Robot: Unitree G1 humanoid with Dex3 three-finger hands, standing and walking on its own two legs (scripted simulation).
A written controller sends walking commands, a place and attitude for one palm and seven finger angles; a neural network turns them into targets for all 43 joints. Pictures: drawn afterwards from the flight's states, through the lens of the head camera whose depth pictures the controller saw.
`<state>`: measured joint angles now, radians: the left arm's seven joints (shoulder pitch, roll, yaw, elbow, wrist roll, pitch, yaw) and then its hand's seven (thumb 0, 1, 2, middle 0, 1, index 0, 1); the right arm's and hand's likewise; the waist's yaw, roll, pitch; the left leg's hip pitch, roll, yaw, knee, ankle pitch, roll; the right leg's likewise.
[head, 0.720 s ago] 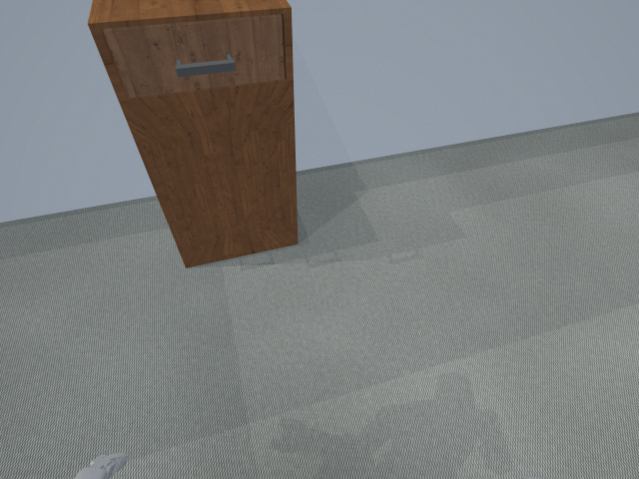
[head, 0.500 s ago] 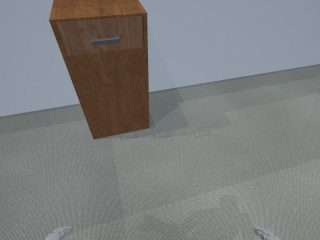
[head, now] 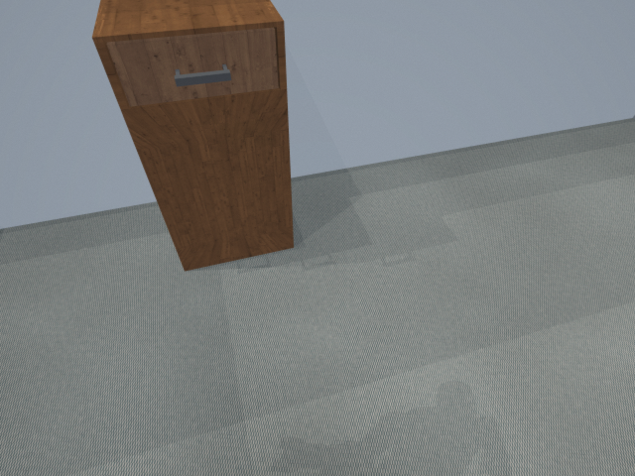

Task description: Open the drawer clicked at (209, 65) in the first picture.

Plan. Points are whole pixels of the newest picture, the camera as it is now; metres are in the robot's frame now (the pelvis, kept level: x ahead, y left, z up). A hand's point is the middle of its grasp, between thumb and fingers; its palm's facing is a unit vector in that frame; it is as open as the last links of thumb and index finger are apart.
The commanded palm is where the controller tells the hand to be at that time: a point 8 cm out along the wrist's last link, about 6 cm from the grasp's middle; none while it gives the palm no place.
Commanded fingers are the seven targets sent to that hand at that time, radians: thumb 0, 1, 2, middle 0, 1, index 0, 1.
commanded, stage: stand and wait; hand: left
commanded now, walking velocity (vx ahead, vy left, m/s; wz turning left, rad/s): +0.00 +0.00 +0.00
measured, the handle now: (202, 74) +1.01 +0.36 +0.02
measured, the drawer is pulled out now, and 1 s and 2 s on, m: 0.00 0.00 0.00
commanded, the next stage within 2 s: look at it before walking up in 0.16 s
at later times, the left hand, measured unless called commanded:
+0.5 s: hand out of the picture +0.06 +0.24 -0.15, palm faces -0.02 -0.94 -0.33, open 7.4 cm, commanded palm none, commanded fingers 0.00 0.90 0.90 -0.20 -0.30 -0.20 -0.30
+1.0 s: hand out of the picture +0.05 +0.22 -0.17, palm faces -0.03 -0.96 -0.29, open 7.4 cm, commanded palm none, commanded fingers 0.00 0.90 0.90 -0.20 -0.30 -0.20 -0.30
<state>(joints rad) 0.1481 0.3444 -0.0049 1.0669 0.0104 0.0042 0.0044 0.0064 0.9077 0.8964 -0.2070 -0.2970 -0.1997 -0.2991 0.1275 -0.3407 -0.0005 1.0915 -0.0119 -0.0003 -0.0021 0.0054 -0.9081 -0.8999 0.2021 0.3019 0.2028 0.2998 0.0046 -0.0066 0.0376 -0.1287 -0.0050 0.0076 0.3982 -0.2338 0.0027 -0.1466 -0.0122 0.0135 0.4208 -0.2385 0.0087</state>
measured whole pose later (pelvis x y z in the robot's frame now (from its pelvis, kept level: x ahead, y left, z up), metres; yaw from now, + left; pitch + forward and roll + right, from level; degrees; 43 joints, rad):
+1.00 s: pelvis +0.01 -0.01 +0.00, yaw -3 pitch -1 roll +0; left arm 0.23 0.30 0.01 1.07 0.02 0.03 -0.01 0.00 0.91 0.90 -0.20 -0.30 -0.20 -0.30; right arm 0.18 -0.29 0.00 1.09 -0.03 0.00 0.00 0.00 -0.91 -0.90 0.20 0.30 0.20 0.30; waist 0.02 0.00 -0.01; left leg -0.15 0.03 0.05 0.45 -0.29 -0.01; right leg -0.20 0.02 0.05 0.51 -0.32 -0.01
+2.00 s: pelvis +0.34 -0.04 +0.00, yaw -11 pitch +0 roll -1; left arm 0.15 0.18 0.07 0.97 0.03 0.01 0.02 0.00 0.91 0.90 -0.20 -0.30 -0.19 -0.30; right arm 0.31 -0.17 -0.05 1.06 -0.02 -0.02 -0.02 -0.01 -0.94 -0.90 0.20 0.30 0.20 0.30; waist -0.02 -0.04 0.03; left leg -0.25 -0.06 0.09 0.43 -0.19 0.11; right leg -0.53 -0.08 -0.02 1.04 -0.30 0.07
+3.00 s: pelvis +0.37 -0.03 +0.00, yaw +17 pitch -2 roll -1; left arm 0.30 0.24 0.05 1.03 0.03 0.03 0.00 0.01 0.91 0.90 -0.20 -0.30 -0.19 -0.30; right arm 0.16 -0.16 -0.01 0.96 -0.02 -0.01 -0.01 0.00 -0.91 -0.90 0.20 0.30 0.20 0.30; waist 0.04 -0.04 0.05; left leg -0.17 -0.01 0.07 0.44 -0.25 0.06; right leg -0.43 -0.10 -0.05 1.08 -0.39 0.06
